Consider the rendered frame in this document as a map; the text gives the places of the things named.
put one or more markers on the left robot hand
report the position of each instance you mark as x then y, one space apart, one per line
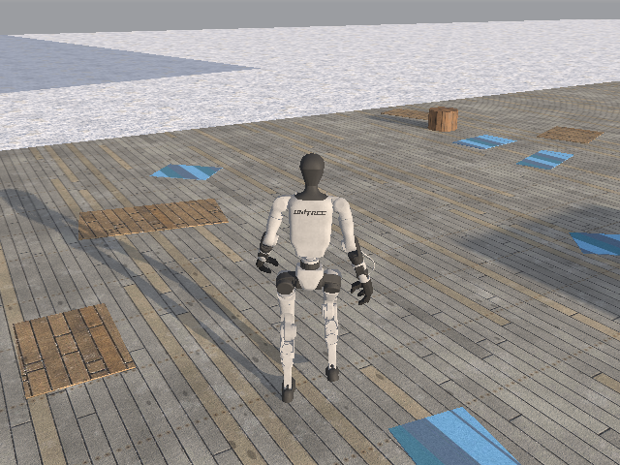
261 266

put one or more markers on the robot left forearm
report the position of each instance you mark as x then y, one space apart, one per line
264 250

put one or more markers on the robot right forearm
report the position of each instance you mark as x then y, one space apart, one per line
359 264

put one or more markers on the right robot upper arm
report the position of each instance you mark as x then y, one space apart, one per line
346 223

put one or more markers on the right robot hand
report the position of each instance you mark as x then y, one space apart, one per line
367 290

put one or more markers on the left robot shin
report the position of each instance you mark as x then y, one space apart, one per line
287 355

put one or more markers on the left robot upper arm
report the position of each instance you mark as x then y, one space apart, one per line
280 204

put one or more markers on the robot left foot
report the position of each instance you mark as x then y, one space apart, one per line
288 394

